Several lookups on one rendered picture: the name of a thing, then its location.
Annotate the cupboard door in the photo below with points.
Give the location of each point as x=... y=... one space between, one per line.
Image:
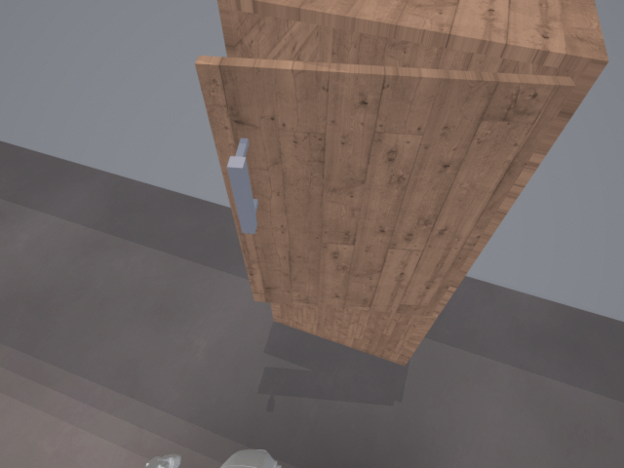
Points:
x=374 y=183

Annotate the handle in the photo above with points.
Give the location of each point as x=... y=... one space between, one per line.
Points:
x=241 y=187

